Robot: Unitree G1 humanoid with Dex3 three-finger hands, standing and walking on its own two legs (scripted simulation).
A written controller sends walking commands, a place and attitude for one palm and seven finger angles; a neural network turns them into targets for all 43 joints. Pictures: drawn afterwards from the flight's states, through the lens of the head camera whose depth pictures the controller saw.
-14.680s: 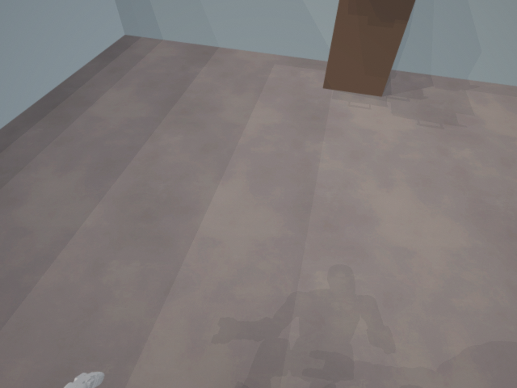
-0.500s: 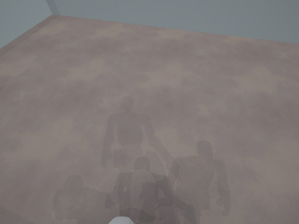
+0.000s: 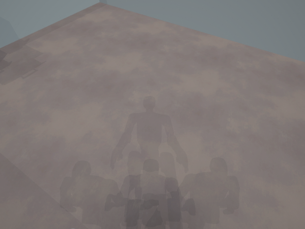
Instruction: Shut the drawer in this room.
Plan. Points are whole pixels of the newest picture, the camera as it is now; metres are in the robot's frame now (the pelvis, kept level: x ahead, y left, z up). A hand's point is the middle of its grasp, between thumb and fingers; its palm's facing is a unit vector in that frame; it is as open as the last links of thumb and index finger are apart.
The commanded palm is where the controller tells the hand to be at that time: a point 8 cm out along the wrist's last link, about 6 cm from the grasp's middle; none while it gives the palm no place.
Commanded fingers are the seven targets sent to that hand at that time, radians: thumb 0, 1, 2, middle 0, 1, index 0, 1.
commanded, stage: turn or walk to find it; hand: left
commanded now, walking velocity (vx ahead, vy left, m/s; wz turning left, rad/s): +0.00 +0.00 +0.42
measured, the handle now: out of the picture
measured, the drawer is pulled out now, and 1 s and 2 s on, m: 0.17 0.17 0.17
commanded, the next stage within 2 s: stand and wait in 0.64 s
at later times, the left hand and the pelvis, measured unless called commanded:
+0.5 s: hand out of the picture -0.04 +0.18 -0.17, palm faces +0.30 -0.92 -0.24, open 7.4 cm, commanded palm none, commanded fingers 0.00 0.90 0.90 -0.20 -0.30 -0.20 -0.30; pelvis -0.03 -0.02 +0.00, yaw +15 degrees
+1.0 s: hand out of the picture -0.05 +0.17 -0.16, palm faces +0.38 -0.89 -0.24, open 7.4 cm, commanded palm none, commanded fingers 0.00 0.90 0.90 -0.20 -0.30 -0.20 -0.30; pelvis -0.03 -0.02 -0.01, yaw +22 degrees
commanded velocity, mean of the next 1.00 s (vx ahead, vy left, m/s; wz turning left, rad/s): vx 0.00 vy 0.00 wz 0.26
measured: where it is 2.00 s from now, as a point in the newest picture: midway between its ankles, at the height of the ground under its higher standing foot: outside the picture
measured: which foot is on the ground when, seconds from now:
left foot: down 0.00-0.08, up 0.10-0.52, down 0.54-0.96, up 0.98-1.00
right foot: up 0.00-0.06, down 0.08-0.54, up 0.56-0.92, down 0.94-1.00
